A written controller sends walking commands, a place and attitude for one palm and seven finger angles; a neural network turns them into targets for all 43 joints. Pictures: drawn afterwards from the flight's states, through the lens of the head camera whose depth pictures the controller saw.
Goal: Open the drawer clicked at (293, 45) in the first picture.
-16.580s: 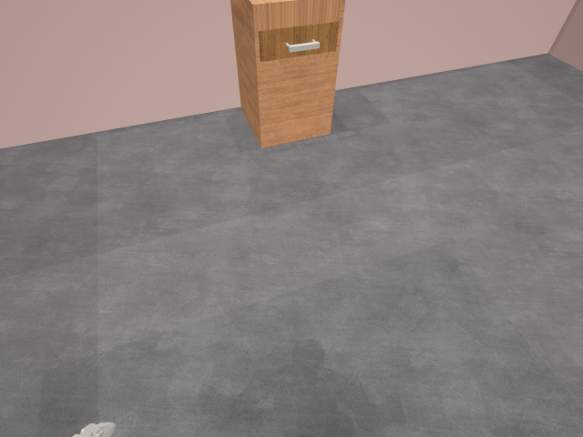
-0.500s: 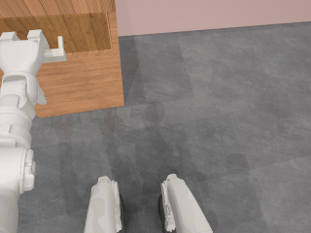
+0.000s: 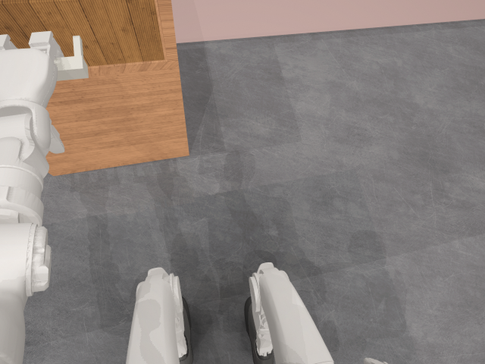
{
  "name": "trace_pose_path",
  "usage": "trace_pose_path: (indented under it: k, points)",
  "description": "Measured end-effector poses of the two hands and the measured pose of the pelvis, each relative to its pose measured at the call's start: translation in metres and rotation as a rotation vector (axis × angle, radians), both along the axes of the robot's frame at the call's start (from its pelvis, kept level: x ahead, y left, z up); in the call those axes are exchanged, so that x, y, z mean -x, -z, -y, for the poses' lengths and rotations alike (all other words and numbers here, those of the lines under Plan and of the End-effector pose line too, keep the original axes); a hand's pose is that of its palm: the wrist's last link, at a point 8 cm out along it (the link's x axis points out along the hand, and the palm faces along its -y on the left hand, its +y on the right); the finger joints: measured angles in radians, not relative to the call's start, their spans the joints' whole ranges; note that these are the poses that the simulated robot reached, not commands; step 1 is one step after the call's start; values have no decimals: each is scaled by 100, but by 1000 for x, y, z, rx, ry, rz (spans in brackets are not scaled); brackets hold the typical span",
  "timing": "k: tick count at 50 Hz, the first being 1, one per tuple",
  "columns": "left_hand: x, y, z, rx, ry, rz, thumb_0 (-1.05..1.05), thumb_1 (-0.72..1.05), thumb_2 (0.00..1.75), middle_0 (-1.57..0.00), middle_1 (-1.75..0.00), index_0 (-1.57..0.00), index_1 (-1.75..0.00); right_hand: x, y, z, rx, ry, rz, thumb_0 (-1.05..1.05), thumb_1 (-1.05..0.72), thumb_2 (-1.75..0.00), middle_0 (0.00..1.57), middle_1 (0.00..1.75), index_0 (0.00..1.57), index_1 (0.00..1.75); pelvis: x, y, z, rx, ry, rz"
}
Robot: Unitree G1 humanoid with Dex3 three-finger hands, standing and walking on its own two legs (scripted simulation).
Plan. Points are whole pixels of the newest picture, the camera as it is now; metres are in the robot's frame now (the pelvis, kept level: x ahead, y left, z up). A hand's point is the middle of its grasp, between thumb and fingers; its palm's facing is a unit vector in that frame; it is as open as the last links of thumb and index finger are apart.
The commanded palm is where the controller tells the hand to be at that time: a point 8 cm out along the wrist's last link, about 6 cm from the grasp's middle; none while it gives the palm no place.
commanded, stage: lower the fingers behind the handle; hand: left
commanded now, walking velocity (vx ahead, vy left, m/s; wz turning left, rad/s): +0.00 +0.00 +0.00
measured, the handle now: (31, 59) +0.59 +0.29 -0.01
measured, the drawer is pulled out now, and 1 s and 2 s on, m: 0.00 0.00 0.09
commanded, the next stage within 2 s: close the thumb around the handle in 0.24 s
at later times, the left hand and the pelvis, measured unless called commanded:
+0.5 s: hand (40, 98) +0.53 +0.28 -0.03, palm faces -0.05 -0.01 -1.00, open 13.2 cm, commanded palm +0.53 +0.24 +0.01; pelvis +0.00 +0.00 +0.00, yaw +0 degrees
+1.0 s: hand (45, 98) +0.53 +0.27 -0.03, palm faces -0.05 -0.01 -1.00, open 5.8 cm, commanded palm +0.53 +0.24 +0.01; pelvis +0.00 +0.00 +0.01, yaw +0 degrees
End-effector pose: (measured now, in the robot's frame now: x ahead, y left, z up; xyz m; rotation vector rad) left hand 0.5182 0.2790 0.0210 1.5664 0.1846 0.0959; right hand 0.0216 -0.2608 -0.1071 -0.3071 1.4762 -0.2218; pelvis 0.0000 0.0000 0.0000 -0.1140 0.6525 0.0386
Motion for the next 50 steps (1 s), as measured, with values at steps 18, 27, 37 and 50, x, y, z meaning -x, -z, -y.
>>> trace_pose_path:
  k: [18,27,37,50]
  points:
    - [6,-2,-2,11,23,5,0,-48,30,-30,-120,-31,-120,0,1,-3,-11,-1,-13,0,-90,-90,20,30,20,30,-2,-2,-2,-2,0,2]
    - [4,-1,-1,4,11,2,0,-31,37,-31,-122,-33,-122,-2,-2,-2,0,-1,-8,0,-90,-90,20,30,20,30,-1,-3,-2,0,-4,1]
    - [3,-4,5,8,23,-8,0,16,58,-35,-127,-36,-127,1,-4,-3,-8,5,-17,0,-90,-90,20,30,20,30,-2,-6,-1,-2,-3,2]
    - [4,-4,8,2,18,3,0,69,80,-38,-134,-38,-134,2,-2,-1,-20,10,-15,0,-90,-90,20,30,20,30,-3,-5,2,-7,1,4]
